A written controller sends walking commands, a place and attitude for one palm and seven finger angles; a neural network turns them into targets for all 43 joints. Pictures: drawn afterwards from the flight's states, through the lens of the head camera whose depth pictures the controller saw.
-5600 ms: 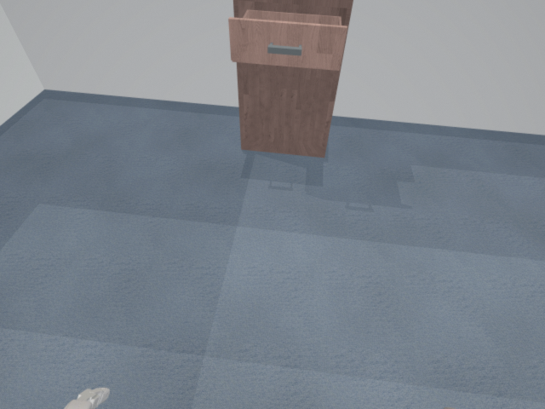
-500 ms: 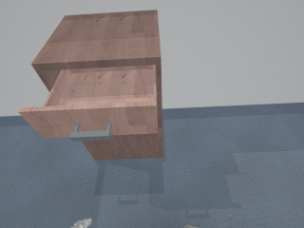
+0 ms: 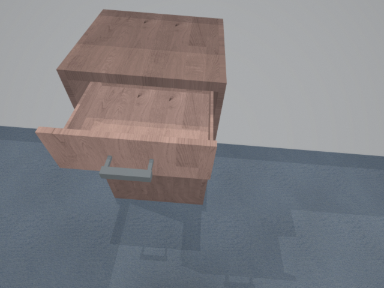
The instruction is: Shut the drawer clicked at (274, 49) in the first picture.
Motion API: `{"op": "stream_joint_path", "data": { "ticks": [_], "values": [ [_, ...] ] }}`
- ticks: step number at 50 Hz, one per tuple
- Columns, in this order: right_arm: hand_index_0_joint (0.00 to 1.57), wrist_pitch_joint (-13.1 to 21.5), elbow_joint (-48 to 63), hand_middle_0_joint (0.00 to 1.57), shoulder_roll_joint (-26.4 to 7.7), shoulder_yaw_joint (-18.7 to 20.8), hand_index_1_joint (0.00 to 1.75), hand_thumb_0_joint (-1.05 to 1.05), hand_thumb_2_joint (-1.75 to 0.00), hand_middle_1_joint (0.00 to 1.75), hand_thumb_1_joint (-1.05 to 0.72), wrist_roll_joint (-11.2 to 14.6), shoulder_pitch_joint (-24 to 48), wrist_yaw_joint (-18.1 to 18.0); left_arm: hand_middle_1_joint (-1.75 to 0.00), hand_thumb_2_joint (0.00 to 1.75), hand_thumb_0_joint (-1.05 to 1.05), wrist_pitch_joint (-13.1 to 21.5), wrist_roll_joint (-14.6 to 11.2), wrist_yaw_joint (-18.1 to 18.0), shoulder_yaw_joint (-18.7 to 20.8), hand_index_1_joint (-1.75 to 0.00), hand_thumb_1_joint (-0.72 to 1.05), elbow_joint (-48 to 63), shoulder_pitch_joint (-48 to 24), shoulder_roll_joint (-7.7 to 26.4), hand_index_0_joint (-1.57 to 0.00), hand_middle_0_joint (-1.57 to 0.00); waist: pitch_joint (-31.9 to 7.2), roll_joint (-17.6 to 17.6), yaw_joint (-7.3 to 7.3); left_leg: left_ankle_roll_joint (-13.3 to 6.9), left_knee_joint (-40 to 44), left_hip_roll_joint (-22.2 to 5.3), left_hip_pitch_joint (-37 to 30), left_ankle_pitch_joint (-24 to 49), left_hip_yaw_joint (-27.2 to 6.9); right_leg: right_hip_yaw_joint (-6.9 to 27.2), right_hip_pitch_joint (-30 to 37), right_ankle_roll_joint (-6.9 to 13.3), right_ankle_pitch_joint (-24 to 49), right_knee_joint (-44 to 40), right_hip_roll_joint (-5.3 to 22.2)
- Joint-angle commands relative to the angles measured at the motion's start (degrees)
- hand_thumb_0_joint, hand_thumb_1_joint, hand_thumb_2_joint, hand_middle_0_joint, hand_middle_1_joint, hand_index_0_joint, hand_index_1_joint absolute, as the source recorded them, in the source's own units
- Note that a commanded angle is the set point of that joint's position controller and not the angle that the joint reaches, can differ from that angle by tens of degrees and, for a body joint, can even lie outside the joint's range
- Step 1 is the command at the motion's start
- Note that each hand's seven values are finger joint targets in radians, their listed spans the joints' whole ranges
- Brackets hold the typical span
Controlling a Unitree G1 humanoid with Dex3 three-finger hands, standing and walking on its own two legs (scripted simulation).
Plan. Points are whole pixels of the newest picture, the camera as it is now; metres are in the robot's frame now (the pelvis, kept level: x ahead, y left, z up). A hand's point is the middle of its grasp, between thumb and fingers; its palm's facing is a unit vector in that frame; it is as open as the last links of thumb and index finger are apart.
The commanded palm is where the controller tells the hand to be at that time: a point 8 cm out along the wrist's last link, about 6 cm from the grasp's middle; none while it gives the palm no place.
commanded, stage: come to a stop and stand still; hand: left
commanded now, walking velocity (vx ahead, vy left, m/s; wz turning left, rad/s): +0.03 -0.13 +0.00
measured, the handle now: (128, 167) +0.40 +0.21 -0.05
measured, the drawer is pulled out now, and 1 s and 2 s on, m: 0.21 0.21 0.21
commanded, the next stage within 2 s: look again from close up in 0.64 s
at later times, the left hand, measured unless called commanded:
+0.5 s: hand out of the picture -0.03 +0.11 -0.17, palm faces +0.05 -0.99 -0.15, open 7.4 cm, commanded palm none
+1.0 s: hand out of the picture +0.01 +0.16 -0.18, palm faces +0.04 -0.98 -0.20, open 7.4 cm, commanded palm none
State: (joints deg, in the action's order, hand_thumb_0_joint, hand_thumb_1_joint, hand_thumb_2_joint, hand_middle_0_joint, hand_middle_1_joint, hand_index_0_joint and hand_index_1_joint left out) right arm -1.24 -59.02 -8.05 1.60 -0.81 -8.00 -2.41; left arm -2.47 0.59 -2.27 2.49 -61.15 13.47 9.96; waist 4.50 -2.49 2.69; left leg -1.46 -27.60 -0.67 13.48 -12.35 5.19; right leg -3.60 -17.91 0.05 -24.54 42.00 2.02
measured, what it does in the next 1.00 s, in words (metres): steps on the spot: right foot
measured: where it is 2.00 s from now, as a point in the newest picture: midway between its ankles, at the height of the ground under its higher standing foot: outside the picture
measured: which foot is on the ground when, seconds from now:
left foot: down 0.00-1.00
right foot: up 0.00-0.16, down 0.18-1.00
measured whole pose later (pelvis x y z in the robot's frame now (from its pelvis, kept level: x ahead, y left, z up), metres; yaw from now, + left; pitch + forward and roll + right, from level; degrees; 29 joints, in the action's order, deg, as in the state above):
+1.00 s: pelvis +0.00 +0.00 -0.01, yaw +0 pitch -1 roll -1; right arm 0.6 -62.4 -8.8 -0.1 -0.9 -17.3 -1.9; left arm 1.4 0.6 -3.2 -0.1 -61.2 17.8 7.6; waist 0.9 1.1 -0.2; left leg -1.3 -34.1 -1.1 16.0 -17.2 3.2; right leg -2.4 -7.1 -1.3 -21.8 30.0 1.8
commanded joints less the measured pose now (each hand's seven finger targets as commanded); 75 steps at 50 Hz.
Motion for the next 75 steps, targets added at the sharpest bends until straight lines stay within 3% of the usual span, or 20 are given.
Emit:
{"op": "stream_joint_path", "data": {
  "ticks": [1, 6, 10, 13, 25, 36, 37, 38, 41, 44, 45, 49, 57, 66, 67, 68, 69, 70, 71, 75],
  "values": [
    [0.2, 1.14, 2.25, 0.2, -8.7, 1.36, 0.3, 0.0, -0.9, 0.3, -0.9, -0.29, -0.51, -0.33, -0.3, 0.9, 0.0, 0.61, 0.51, 0.34, 0.37, -0.3, 0.9, 1.07, 5.48, 2.52, -0.2, -0.2, -4.76, 9.74, -1.12, -8.63, 12.48, -15.74, -1.4, 14.3, -12.94, 3.94, -0.64, -0.86, -2.0, 6.08, 0.78],
    [0.2, 1.02, 0.17, 0.2, -9.96, 2.27, 0.3, 0.0, -0.9, 0.3, -0.9, -0.24, -3.41, 0.19, -0.3, 0.9, 0.0, 1.43, 0.34, 0.69, -0.35, -0.3, 0.9, 0.48, 5.69, 1.85, -0.2, -0.2, -6.85, 9.38, -2.7, -6.49, 9.7, -13.94, -6.16, 11.46, -12.27, 1.65, 3.5, -1.4, 2.92, -10.72, 0.46],
    [0.2, 0.97, -0.43, 0.2, -4.76, 1.11, 0.3, 0.0, -0.9, 0.3, -0.9, 0.79, -3.5, 0.92, -0.3, 0.9, 0.0, 2.81, 0.36, 0.22, -0.47, -0.3, 0.9, -0.87, 5.32, 6.29, -0.2, -0.2, -3.03, -2.81, -3.78, 1.59, 3.03, -4.48, -1.63, 2.81, -4.0, 10.36, 5.67, 2.18, 17.16, -25.93, 8.72],
    [0.2, 0.85, -2.02, 0.2, -5.02, 0.9, 0.3, 0.0, -0.9, 0.3, -0.9, 0.12, -4.43, 1.0, -0.3, 0.9, 0.0, 3.42, 0.07, 0.15, -0.89, -0.3, 0.9, -1.15, 3.89, 4.91, -0.2, -0.2, -2.24, -6.43, -4.01, 2.11, 3.3, -4.84, -5.08, 5.1, -3.89, 8.57, 2.59, 2.18, 17.24, -25.48, 6.41],
    [0.2, 0.26, -6.39, 0.2, -3.75, -0.4, 0.3, 0.0, -0.9, 0.3, -0.9, -0.05, -11.25, 0.8, -0.3, 0.9, 0.0, 2.64, -0.29, 0.09, -0.81, -0.3, 0.9, -1.95, 6.35, 3.95, -0.2, -0.2, 5.47, 2.24, -3.34, 2.39, 4.88, -5.01, -2.67, 1.15, -4.18, 8.2, -1.7, 2.5, -1.77, -30.04, 4.7],
    [0.2, 1.59, -7.45, 0.2, -3.0, -0.5, 0.3, 0.0, -0.9, 0.3, -0.9, 0.36, -14.19, -0.05, -0.3, 0.9, 0.0, 3.07, -0.5, -0.17, -1.0, -0.3, 0.9, -3.17, 9.07, 1.43, -0.2, -0.2, 0.57, 3.16, -2.58, 1.86, 5.23, -6.2, -3.28, 9.03, -5.04, 5.5, 5.67, 2.1, 13.83, -25.11, 3.49],
    [0.2, 2.91, -2.83, 0.2, -3.83, -0.87, 0.3, 0.0, -0.9, 0.3, -0.9, 0.45, -5.8, 0.78, -0.3, 0.9, 0.0, 5.15, 0.72, -2.2, -1.69, -0.3, 0.9, -3.95, 12.73, 2.88, -0.2, -0.2, 1.57, 2.44, 0.11, 3.13, -9.33, -5.03, 3.44, 5.24, -2.46, 12.21, 5.01, -0.7, 44.15, -24.97, 8.46],
    [0.2, 2.04, -0.81, 0.2, -1.16, -0.86, 0.3, 0.0, -0.9, 0.3, -0.9, 0.14, -9.99, 1.41, -0.3, 0.9, 0.0, 5.94, 0.74, -1.66, -1.31, -0.3, 0.9, -1.0, 10.01, 5.98, -0.2, -0.2, -1.37, 1.34, -4.24, 1.83, -11.12, -3.09, 5.73, -6.93, -4.35, 11.22, 7.06, 2.15, 39.99, -23.5, 11.25],
    [0.2, 1.99, -1.2, 0.2, -1.2, -1.0, 0.3, 0.0, -0.9, 0.3, -0.9, -0.08, -14.46, 1.65, -0.3, 0.9, 0.0, 5.79, 0.61, -1.18, -1.19, -0.3, 0.9, 1.06, 6.71, 4.71, -0.2, -0.2, -5.07, -0.62, -5.46, 1.19, -5.45, -2.47, 0.62, -0.64, -2.88, 6.45, 7.21, 5.43, 29.13, -20.23, 7.32],
    [0.2, 3.44, -1.34, 0.2, -4.57, -0.85, 0.3, 0.0, -0.9, 0.3, -0.9, -0.08, -16.2, 0.89, -0.3, 0.9, 0.0, 5.28, 0.15, -1.3, -1.77, -0.3, 0.9, 1.14, 9.17, 1.07, -0.2, -0.2, -5.93, -0.37, -4.03, -0.91, -2.41, -6.27, -1.38, 16.26, -6.87, 4.3, 7.68, 3.11, 25.01, -14.86, 2.39],
    [0.2, 3.75, -1.59, 0.2, -4.75, -1.05, 0.3, 0.0, -0.9, 0.3, -0.9, -0.14, -15.28, 0.76, -0.3, 0.9, 0.0, 4.84, 0.11, -1.28, -1.9, -0.3, 0.9, 1.1, 9.72, 1.14, -0.2, -0.2, -5.54, 6.27, -3.13, -1.24, -1.57, -6.54, -1.22, 20.84, -7.67, 3.59, 8.49, 2.78, 21.99, -13.95, 2.28],
    [0.2, 3.09, -0.79, 0.2, -5.43, -1.15, 0.3, 0.0, -0.9, 0.3, -0.9, 0.09, -12.15, 0.69, -0.3, 0.9, 0.0, 4.0, 0.24, -0.96, -1.92, -0.3, 0.9, 1.04, 9.75, 2.26, -0.2, -0.2, 0.92, 1.09, -2.72, -1.59, 0.25, -5.45, 1.62, 13.33, -8.01, 4.25, 5.54, 2.23, 15.55, -16.38, 2.34],
    [0.2, 2.86, -0.19, 0.2, -7.82, -1.02, 0.3, 0.0, -0.9, 0.3, -0.9, 0.0, -9.46, 0.96, -0.3, 0.9, 0.0, 3.08, 0.33, -0.42, -1.95, -0.3, 0.9, 2.0, 8.65, 4.0, -0.2, -0.2, 0.31, 5.55, -2.11, -2.14, 6.16, -5.98, 1.09, 5.95, -9.94, 3.14, 6.17, 1.13, 8.93, -16.67, 2.23],
    [0.2, 3.13, -0.85, 0.2, -8.72, -1.0, 0.3, 0.0, -0.9, 0.3, -0.9, 0.32, -8.46, 0.91, -0.3, 0.9, 0.0, 3.27, 0.31, -0.26, -2.2, -0.3, 0.9, 1.06, 8.67, 5.1, -0.2, -0.2, -3.12, 3.51, -2.29, -1.79, 5.05, -5.67, -3.99, 12.89, -7.92, 3.77, 7.05, 0.44, 13.86, -18.1, 3.46],
    [0.2, 3.1, 2.86, 0.2, -10.72, -0.68, 0.3, 0.0, -0.9, 0.3, -0.9, 0.72, -6.51, 1.18, -0.3, 0.9, 0.0, 4.04, 1.19, -2.25, -2.39, -0.3, 0.9, 0.74, 9.26, 5.79, -0.2, -0.2, 0.66, 2.61, -2.31, -0.38, -4.2, -7.04, -1.39, 25.96, -8.55, 6.7, 2.83, 0.32, 20.98, -19.76, 4.29],
    [0.2, 11.32, 21.98, 0.2, -17.53, 2.1, 0.3, 0.0, -0.9, 0.3, -0.9, 3.24, -9.25, -0.31, -0.32, 0.9, 0.0, 14.95, -8.99, -2.93, 7.46, -0.32, 0.9, 92.93, -31.45, 20.21, -0.22, -0.22, -29.12, 11.92, -8.74, 1.49, 0.32, -1.8, -19.9, 28.8, -8.19, -1.36, 2.92, 1.67, 28.57, -13.08, -1.16],
    [0.2, 17.21, 18.49, 0.2, -11.12, -1.39, 0.3, 0.0, -0.9, 0.3, -0.9, 2.98, -4.61, -2.28, -0.34, 0.9, 0.0, 11.7, -5.18, -4.7, 4.53, -0.34, 0.9, 78.41, -3.87, 14.15, -0.24, -0.24, -28.09, 20.36, -2.87, 2.34, 4.02, -5.27, -25.64, 33.66, -9.31, -1.07, -0.99, 2.12, 13.75, -4.61, -2.02],
    [0.2, 18.72, 14.85, 0.2, -11.24, 0.04, 0.3, 0.0, -0.9, 0.3, -0.9, 3.06, -4.31, -2.68, -0.37, 0.9, 0.0, 8.64, -6.03, -7.55, 0.86, -0.37, 0.9, 73.02, -1.34, 9.46, -0.26, -0.26, -22.8, 15.91, -4.2, 4.33, 5.21, -4.47, -16.75, 28.53, -8.75, -1.03, -3.01, 1.55, 5.45, -3.57, -2.16],
    [0.2, 18.48, 13.65, 0.2, -9.52, -0.13, 0.3, 0.0, -0.9, 0.3, -0.9, 3.7, -6.89, -1.57, -0.39, 0.9, 0.0, 2.96, -6.21, -6.56, -6.57, -0.39, 0.9, 58.03, 15.72, -4.23, -0.28, -0.28, -13.31, 9.92, -5.4, 2.47, 5.96, -4.85, -12.19, 19.98, -9.79, -1.2, -7.87, 1.01, 3.16, -3.75, -1.96],
    [0.2, 18.9, 22.77, 0.2, -13.17, 1.45, 0.3, 0.0, -0.9, 0.3, -0.9, 2.16, -3.49, -1.37, -0.47, 0.9, 0.0, 13.38, -8.14, -2.12, 3.72, -0.47, 0.9, 60.67, 9.52, 4.45, -0.36, -0.36, -3.6, -0.33, -5.07, 0.97, -3.97, 0.23, 7.69, -4.2, -7.72, -2.51, -10.61, 1.22, 4.59, -11.34, -1.91]
  ]
}}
